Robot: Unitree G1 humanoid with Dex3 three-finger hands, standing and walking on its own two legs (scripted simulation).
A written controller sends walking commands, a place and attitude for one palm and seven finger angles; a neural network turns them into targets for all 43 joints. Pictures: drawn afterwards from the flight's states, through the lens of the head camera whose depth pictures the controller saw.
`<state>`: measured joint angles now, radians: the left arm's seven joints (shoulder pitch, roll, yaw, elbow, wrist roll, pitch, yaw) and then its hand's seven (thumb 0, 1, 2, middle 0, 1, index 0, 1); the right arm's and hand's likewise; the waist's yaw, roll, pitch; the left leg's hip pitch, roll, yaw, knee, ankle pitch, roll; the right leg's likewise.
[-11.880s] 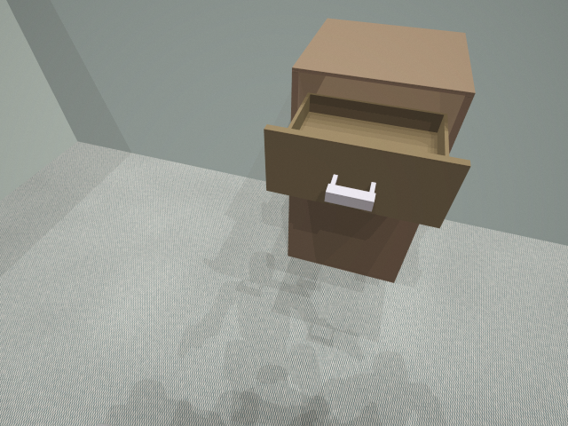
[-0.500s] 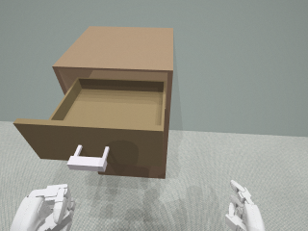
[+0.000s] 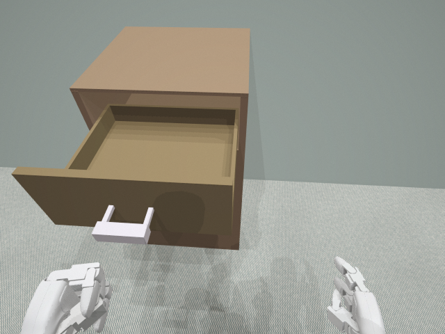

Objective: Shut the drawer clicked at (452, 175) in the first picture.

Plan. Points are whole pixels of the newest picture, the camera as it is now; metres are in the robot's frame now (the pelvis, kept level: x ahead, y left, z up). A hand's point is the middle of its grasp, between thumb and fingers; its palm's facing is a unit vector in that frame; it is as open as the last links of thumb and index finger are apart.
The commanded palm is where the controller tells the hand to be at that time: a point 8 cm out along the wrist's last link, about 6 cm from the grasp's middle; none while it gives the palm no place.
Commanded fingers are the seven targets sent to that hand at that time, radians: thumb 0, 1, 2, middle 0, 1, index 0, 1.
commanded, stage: bring the fist close to the handle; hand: left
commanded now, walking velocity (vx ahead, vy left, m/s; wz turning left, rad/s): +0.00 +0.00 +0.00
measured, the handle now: (126, 222) +0.32 +0.23 +0.01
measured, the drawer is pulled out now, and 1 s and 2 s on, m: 0.29 0.29 0.26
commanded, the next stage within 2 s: push the drawer shut in 1.16 s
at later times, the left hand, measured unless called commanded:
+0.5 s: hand (121, 286) +0.18 +0.19 +0.04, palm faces +0.05 -1.00 -0.07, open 3.3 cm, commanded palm +0.15 +0.24 +0.04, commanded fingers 0.00 0.90 0.90 -1.40 -1.60 -1.40 -1.60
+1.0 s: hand (133, 275) +0.21 +0.18 +0.02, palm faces +0.03 -1.00 -0.07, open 3.3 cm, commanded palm +0.18 +0.24 +0.02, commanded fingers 0.00 0.90 0.90 -1.40 -1.60 -1.40 -1.60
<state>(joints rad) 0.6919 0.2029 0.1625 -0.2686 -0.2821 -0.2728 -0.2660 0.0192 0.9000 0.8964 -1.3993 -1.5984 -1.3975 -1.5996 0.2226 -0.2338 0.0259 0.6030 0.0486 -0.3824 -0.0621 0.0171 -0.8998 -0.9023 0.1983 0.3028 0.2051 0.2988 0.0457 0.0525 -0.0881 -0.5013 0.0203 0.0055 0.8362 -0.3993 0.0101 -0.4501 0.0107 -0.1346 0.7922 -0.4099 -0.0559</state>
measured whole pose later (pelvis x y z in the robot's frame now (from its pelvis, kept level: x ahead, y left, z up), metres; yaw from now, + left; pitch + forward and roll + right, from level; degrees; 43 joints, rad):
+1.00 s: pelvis +0.00 +0.00 -0.04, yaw -1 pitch +14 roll -1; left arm 0.49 0.20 0.14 -0.08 -0.25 -0.37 -0.19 0.02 0.90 0.90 -1.40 -1.60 -1.40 -1.60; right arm 0.23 -0.23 0.01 0.54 0.02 -0.19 -0.04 0.02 -0.90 -0.90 0.20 0.30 0.21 0.30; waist -0.01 0.04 -0.14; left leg -0.82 0.02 0.02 1.07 -0.50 0.02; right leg -0.77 0.00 -0.12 1.04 -0.51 -0.06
